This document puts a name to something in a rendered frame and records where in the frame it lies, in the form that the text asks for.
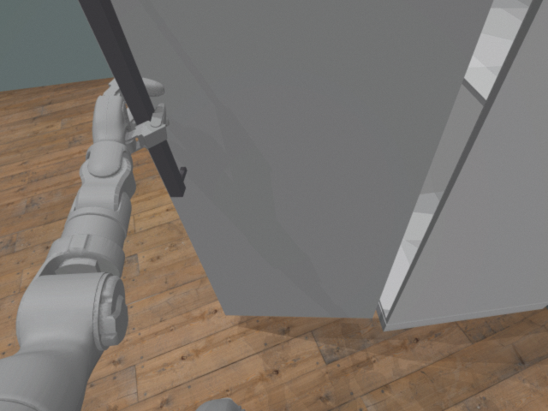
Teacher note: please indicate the left robot hand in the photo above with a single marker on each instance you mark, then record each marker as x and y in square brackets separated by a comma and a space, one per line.
[112, 120]

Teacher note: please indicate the fridge door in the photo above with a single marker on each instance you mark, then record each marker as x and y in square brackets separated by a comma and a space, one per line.
[307, 128]

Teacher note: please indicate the handle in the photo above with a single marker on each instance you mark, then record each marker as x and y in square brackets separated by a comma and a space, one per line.
[109, 34]

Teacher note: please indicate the left robot forearm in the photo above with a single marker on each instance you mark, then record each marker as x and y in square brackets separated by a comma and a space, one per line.
[97, 224]

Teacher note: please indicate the robot left upper arm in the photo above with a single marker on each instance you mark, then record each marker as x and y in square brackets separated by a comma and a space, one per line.
[67, 322]

